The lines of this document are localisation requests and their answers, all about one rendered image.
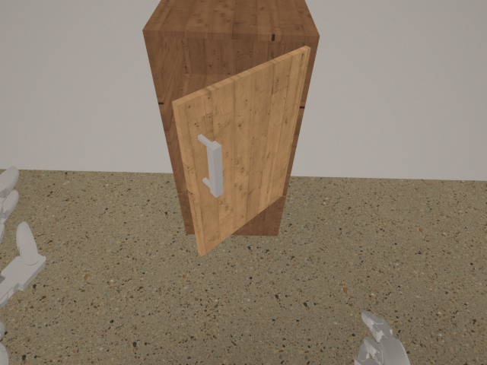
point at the handle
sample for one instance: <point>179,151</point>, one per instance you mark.
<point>215,171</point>

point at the cupboard door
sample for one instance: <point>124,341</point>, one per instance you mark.
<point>253,116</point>

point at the robot left hand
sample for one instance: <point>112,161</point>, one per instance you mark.
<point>22,269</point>

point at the robot right hand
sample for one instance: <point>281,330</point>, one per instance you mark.
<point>389,351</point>

